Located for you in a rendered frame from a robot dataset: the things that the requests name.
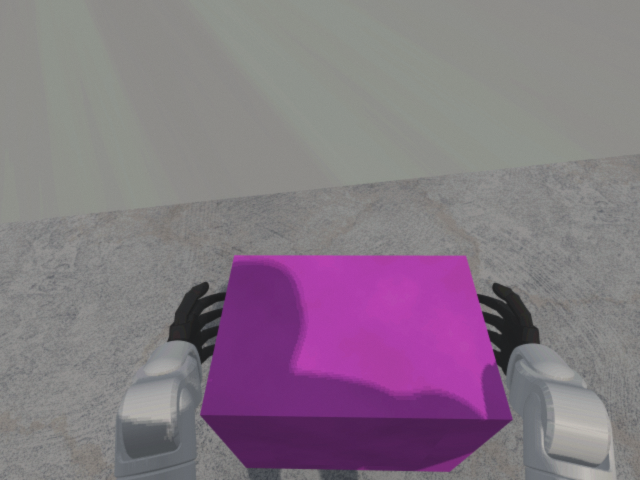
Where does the robot left hand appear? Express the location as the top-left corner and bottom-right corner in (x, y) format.
(167, 282), (226, 365)

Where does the right robot forearm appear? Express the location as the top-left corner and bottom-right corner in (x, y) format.
(506, 343), (617, 480)

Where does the robot right hand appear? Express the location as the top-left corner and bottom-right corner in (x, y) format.
(477, 283), (540, 375)

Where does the left robot forearm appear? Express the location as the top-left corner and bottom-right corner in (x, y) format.
(114, 340), (203, 480)

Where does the carton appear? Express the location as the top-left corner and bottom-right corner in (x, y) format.
(200, 255), (513, 472)

